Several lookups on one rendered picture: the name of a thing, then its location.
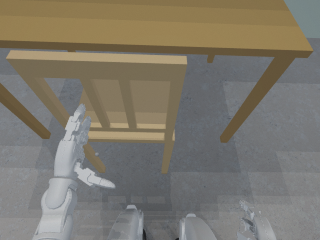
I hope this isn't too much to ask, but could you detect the robot thigh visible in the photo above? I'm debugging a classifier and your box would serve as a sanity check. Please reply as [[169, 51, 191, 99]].
[[107, 208, 144, 240], [179, 216, 217, 240]]

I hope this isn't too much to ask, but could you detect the robot right thigh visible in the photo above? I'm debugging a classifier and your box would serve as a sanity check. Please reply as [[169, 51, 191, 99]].
[[179, 216, 217, 240]]

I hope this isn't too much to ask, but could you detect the chair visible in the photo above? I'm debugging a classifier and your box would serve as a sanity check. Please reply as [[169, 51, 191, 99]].
[[6, 50, 187, 174]]

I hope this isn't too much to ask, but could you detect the robot left forearm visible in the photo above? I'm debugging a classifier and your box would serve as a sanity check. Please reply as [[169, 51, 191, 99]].
[[32, 176, 78, 240]]

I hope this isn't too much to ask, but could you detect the left robot hand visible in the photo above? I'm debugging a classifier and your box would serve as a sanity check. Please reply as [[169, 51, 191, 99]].
[[54, 103, 116, 189]]

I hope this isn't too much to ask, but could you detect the robot left thigh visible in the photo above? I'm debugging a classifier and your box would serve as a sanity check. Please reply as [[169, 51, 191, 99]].
[[107, 208, 144, 240]]

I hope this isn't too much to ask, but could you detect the table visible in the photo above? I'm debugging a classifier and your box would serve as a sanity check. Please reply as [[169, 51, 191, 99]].
[[0, 0, 314, 143]]

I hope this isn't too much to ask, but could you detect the right robot hand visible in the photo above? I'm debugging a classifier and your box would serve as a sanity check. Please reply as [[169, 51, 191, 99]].
[[237, 200, 277, 240]]

